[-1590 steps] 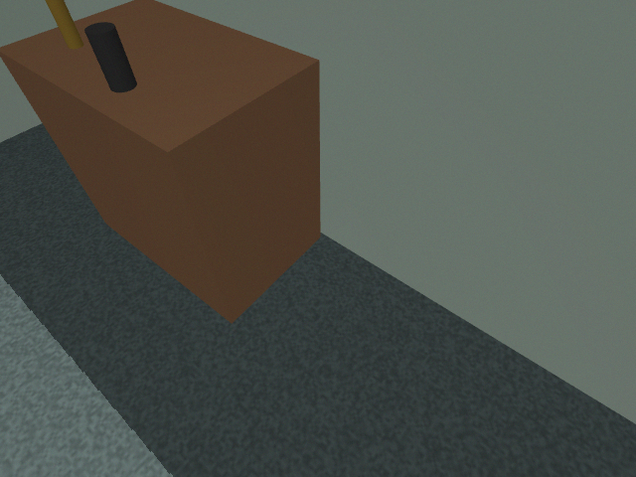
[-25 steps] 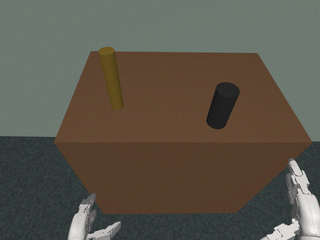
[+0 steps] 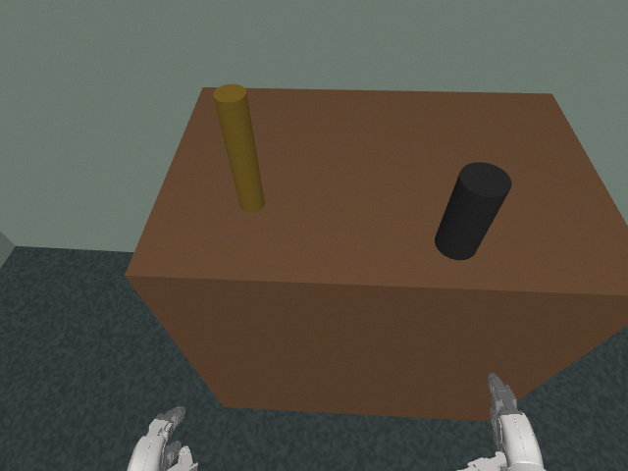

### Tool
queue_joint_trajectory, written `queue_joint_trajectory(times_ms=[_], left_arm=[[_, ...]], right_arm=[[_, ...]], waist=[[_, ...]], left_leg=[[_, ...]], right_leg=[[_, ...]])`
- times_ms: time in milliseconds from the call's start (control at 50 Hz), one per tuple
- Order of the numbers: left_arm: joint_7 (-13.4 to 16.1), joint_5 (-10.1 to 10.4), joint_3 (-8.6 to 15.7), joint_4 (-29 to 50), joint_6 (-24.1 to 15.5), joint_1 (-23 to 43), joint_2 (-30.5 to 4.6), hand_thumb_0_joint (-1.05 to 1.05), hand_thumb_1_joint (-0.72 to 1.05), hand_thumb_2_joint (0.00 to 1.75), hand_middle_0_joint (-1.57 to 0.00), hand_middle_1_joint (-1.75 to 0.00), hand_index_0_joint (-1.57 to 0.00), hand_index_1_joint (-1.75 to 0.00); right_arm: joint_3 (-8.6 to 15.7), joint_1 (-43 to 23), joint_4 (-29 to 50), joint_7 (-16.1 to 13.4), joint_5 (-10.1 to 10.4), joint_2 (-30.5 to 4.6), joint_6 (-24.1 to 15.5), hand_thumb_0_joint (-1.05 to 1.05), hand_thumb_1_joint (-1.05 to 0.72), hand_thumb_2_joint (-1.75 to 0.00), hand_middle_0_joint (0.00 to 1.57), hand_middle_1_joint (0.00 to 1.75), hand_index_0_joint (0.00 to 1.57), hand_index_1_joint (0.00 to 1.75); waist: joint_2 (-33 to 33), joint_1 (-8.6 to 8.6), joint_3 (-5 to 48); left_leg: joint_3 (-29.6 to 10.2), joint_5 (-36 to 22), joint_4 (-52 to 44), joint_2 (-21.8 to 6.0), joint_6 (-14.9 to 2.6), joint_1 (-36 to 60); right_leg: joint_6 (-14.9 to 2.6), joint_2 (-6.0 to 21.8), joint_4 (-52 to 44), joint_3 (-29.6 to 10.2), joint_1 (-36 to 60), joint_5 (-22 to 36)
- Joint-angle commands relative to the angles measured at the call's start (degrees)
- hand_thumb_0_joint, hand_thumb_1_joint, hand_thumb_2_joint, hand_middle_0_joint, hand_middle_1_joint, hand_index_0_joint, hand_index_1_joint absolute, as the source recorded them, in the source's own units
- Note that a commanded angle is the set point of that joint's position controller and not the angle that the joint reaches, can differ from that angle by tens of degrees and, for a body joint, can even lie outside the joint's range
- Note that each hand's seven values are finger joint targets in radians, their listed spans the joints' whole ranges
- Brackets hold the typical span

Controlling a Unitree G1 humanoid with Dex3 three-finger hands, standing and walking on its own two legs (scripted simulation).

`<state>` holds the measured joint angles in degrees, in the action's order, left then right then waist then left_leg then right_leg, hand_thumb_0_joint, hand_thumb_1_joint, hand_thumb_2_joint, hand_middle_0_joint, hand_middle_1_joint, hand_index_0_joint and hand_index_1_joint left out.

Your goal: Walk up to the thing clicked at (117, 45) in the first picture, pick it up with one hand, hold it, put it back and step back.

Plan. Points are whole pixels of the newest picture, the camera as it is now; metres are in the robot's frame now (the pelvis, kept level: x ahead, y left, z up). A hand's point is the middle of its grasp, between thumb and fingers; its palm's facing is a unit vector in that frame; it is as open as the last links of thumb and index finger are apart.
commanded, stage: home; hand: right
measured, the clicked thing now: (468, 214) +0.44 -0.21 +0.05
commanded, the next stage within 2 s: stand in 2.00 s
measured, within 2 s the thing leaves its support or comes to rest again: neither
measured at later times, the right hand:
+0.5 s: hand out of the picture +0.11 -0.25 -0.13, palm faces -0.05 +0.92 -0.38, open 17.4 cm
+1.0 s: hand out of the picture +0.02 -0.26 -0.14, palm faces -0.10 +0.93 -0.35, open 17.5 cm
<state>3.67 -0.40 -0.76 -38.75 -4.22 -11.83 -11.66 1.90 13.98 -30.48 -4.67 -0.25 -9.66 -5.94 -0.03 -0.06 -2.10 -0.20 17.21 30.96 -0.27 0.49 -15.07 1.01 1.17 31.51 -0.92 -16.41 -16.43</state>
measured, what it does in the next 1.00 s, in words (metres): stands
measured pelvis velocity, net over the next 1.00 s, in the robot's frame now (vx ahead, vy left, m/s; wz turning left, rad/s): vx -0.03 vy -0.01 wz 0.02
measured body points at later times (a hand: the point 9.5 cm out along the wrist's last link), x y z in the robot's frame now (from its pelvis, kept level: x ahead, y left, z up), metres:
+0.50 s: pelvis +0.00 +0.00 +0.00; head +0.00 +0.00 +0.45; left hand +0.11 +0.29 -0.11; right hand +0.11 -0.30 -0.10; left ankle -0.01 +0.12 -0.73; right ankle +0.00 -0.13 -0.73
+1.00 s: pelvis -0.03 -0.01 +0.01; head -0.04 -0.01 +0.46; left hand +0.00 +0.30 -0.13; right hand +0.03 -0.31 -0.12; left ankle -0.01 +0.12 -0.73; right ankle +0.00 -0.13 -0.73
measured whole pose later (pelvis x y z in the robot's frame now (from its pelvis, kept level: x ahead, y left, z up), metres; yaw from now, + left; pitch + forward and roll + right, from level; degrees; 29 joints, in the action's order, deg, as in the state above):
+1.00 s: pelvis -0.03 -0.01 +0.01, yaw +1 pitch -3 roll +0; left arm -1.4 -1.2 -0.3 -64.1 0.3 -10.9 -20.8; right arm -1.8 11.4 -61.4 0.5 -1.4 -20.7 -0.6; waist -0.2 0.4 -2.9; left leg -2.0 10.4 22.9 -1.0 1.1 -9.2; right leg 0.2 0.5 21.8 0.9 -9.2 -9.3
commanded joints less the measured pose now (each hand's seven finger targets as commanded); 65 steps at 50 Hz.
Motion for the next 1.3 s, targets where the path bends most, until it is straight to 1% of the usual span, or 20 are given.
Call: queue_joint_trajectory(times_ms=[0,60,80,140,200,220,240,280,340,400,460,520,700,740,780,880,1000,1080,1140,1280], left_arm=[[0.46,0.31,2.90,8.25,-2.17,3.25,-6.93,0.00,0.90,0.90,-0.20,-0.30,-0.20,-0.30],[0.36,0.48,3.18,8.03,-1.40,3.52,-7.01,0.00,0.90,0.90,-0.20,-0.30,-0.20,-0.30],[0.22,0.52,3.26,8.02,-1.09,3.09,-7.15,0.00,0.89,0.90,-0.20,-0.30,-0.20,-0.30],[0.23,0.59,3.60,7.72,-0.20,2.60,-7.53,0.00,0.90,0.90,-0.20,-0.30,-0.20,-0.30],[0.16,0.89,3.31,8.35,0.58,3.44,-7.42,0.00,0.89,0.90,-0.20,-0.30,-0.20,-0.30],[-1.16,-3.04,5.76,1.55,1.10,0.57,-16.46,0.00,0.90,0.90,-0.20,-0.30,-0.20,-0.30],[-1.68,-2.83,5.91,0.84,1.52,-0.47,-16.46,0.00,0.90,0.90,-0.20,-0.30,-0.20,-0.30],[-2.22,-2.24,5.67,0.07,1.69,-0.22,-15.62,0.00,0.90,0.90,-0.20,-0.30,-0.20,-0.30],[-3.07,-1.38,4.88,-2.72,1.86,1.64,-16.03,0.00,0.90,0.90,-0.20,-0.30,-0.20,-0.30],[-3.32,-1.40,4.42,-5.17,2.19,3.50,-16.61,0.00,0.90,0.90,-0.20,-0.30,-0.20,-0.30],[-3.51,-1.17,4.11,-7.90,2.57,4.20,-17.40,0.00,0.90,0.90,-0.20,-0.30,-0.20,-0.30],[-3.54,-0.92,3.90,-10.86,2.60,4.22,-18.50,0.00,0.90,0.90,-0.20,-0.30,-0.20,-0.30],[-3.97,-0.84,3.07,-17.79,3.29,4.71,-20.98,0.00,0.90,0.90,-0.20,-0.30,-0.20,-0.30],[-4.09,-0.87,3.14,-18.92,3.40,4.62,-21.45,0.00,0.90,0.90,-0.20,-0.30,-0.20,-0.30],[-4.14,-1.00,3.14,-19.62,3.37,4.74,-21.67,0.00,0.90,0.90,-0.20,-0.30,-0.20,-0.30],[-4.29,-0.84,3.05,-21.03,3.07,4.10,-21.82,0.00,0.90,0.90,-0.20,-0.30,-0.20,-0.30],[-4.11,-0.58,3.03,-22.25,2.94,3.93,-21.22,0.00,0.90,0.90,-0.20,-0.30,-0.20,-0.30],[-3.91,-0.56,3.05,-22.64,2.86,4.25,-21.41,0.00,0.90,0.90,-0.20,-0.30,-0.20,-0.30],[-3.78,-0.50,3.04,-23.28,3.01,3.99,-21.44,0.00,0.90,0.90,-0.20,-0.30,-0.20,-0.30],[-3.65,-0.24,2.91,-23.47,2.87,4.64,-21.05,0.00,0.90,0.90,-0.20,-0.30,-0.20,-0.30]], right_arm=[[-0.21,-3.79,8.86,-1.16,0.61,-4.15,-2.36,0.00,0.56,-0.05,0.05,0.05,0.05,0.05],[0.53,-2.01,9.66,-1.50,0.45,-5.67,-1.79,0.00,0.55,-0.06,0.05,0.05,0.05,0.05],[-0.23,-1.59,7.13,-1.43,0.54,-4.52,-1.29,0.00,0.55,-0.05,0.05,0.05,0.05,0.05],[0.96,-1.61,7.65,-1.71,0.46,-5.96,-0.64,0.00,0.55,-0.05,0.05,0.05,0.05,0.05],[1.21,-3.78,9.23,-1.74,0.50,-6.70,-0.30,0.00,0.56,-0.05,0.05,0.05,0.05,0.05],[3.76,1.01,-1.24,-0.06,-3.23,-21.20,0.60,0.00,0.55,-0.05,0.05,0.05,0.05,0.05],[4.00,2.26,-2.73,0.59,-2.83,-21.50,1.21,0.00,0.53,-0.06,0.05,0.05,0.05,0.05],[3.32,0.69,-3.63,1.58,-2.15,-19.24,1.31,0.00,0.54,-0.06,0.05,0.05,0.05,0.05],[1.33,-2.56,-7.11,2.87,-1.32,-17.93,1.32,0.00,0.56,-0.05,0.05,0.05,0.05,0.05],[0.79,-4.50,-10.80,3.36,-1.40,-19.12,1.80,0.00,0.59,-0.03,0.05,0.05,0.05,0.05],[0.53,-4.52,-14.40,3.54,-1.36,-20.67,2.16,0.00,0.58,-0.03,0.05,0.05,0.05,0.05],[0.28,-5.23,-17.43,3.52,-1.06,-21.80,2.42,0.00,0.57,-0.04,0.05,0.05,0.05,0.05],[-0.82,-6.16,-24.09,3.77,-0.85,-24.48,3.58,0.00,0.58,-0.04,0.05,0.05,0.05,0.05],[-0.93,-5.81,-24.98,3.86,-0.94,-24.70,3.88,0.00,0.58,-0.04,0.05,0.05,0.05,0.05],[-0.91,-5.61,-25.62,4.05,-0.85,-24.86,4.09,0.00,0.57,-0.04,0.05,0.05,0.05,0.05],[-0.93,-4.99,-26.64,4.21,-0.73,-24.52,4.02,0.00,0.58,-0.03,0.05,0.05,0.05,0.05],[-1.08,-5.81,-27.46,4.00,-0.69,-24.05,3.97,0.00,0.58,-0.03,0.05,0.05,0.05,0.05],[-1.16,-5.37,-28.12,4.01,-0.52,-23.83,4.02,0.00,0.60,-0.02,0.05,0.04,0.05,0.04],[-1.14,-5.64,-28.49,4.07,-0.40,-23.58,4.32,0.00,0.58,-0.03,0.05,0.05,0.05,0.05],[-1.25,-6.20,-29.05,3.91,-0.34,-23.67,4.15,0.00,0.60,-0.02,0.05,0.04,0.05,0.04]], waist=[[1.21,0.73,9.39],[1.50,-0.60,9.78],[3.72,-0.05,9.48],[3.06,-0.56,11.14],[0.68,-0.32,9.53],[-1.86,-0.08,11.44],[-1.38,0.09,13.53],[-0.66,0.40,14.35],[-0.23,0.71,8.50],[-0.46,0.77,4.25],[0.68,0.70,3.04],[0.80,0.67,5.35],[1.11,0.61,-0.80],[1.40,0.61,-2.57],[0.52,0.39,-2.79],[-0.18,0.16,-1.17],[0.55,0.48,0.63],[-0.80,0.26,0.38],[-1.05,0.28,-0.59],[0.44,0.34,1.09]], left_leg=[[2.50,-15.52,-4.13,0.96,-0.53,2.45],[2.69,-16.79,-3.97,0.82,-0.37,3.42],[2.68,-17.07,-3.93,0.97,-0.31,3.19],[2.53,-20.43,-3.36,0.94,-0.23,4.39],[2.11,-18.40,-3.80,0.80,-0.40,3.62],[-3.18,-30.68,0.54,-5.55,-2.07,5.83],[-3.46,-32.55,0.56,-6.24,-2.92,7.35],[-3.46,-33.51,0.82,-5.92,-3.09,6.79],[-3.91,-20.30,-2.31,-5.29,-2.86,2.55],[-4.66,-15.30,-4.87,-5.43,-2.77,1.21],[-5.55,-15.24,-7.02,-5.84,-2.79,1.25],[-5.50,-18.48,-7.24,-5.87,-2.52,4.57],[-7.07,-1.75,-13.78,-5.77,-2.42,2.42],[-7.63,4.41,-15.42,-5.69,-2.50,0.03],[-7.69,6.08,-15.50,-5.51,-2.62,0.03],[-7.62,4.34,-14.66,-5.38,-2.63,2.40],[-7.92,0.98,-14.70,-6.02,-2.55,2.48],[-7.22,-2.18,-13.91,-5.67,-2.27,4.10],[-7.27,-0.99,-13.91,-5.56,-2.36,3.83],[-7.00,-7.05,-14.06,-6.15,-2.15,4.93]], right_leg=[[-1.50,-1.21,-3.85,2.68,4.97,14.06],[-1.42,-1.39,-3.80,2.84,4.92,15.63],[-1.60,-1.24,-3.63,2.86,4.51,16.07],[-1.59,-1.22,-3.01,3.00,5.67,19.53],[-1.35,-1.37,-3.82,3.39,5.21,17.24],[-2.43,3.61,0.06,-1.81,6.18,28.00],[-2.83,3.64,0.82,-1.53,7.50,27.53],[-2.86,4.18,0.79,-1.96,9.19,28.68],[-2.85,4.26,-2.71,-2.60,7.83,18.81],[-3.00,4.21,-5.09,-3.03,6.36,13.46],[-2.95,4.11,-6.46,-3.09,7.97,12.40],[-3.05,4.50,-7.79,-3.37,10.21,15.26],[-2.77,4.28,-13.82,-4.50,8.31,1.59],[-2.53,3.89,-14.43,-4.66,7.79,-1.23],[-2.68,4.13,-15.32,-5.24,6.97,-3.86],[-2.81,4.56,-16.39,-5.97,5.34,-4.34],[-2.54,4.71,-15.43,-5.29,8.17,1.35],[-2.41,5.11,-16.02,-5.63,7.15,1.41],[-2.33,5.00,-16.66,-5.58,6.46,-0.66],[-2.20,5.22,-15.58,-4.98,8.90,6.82]])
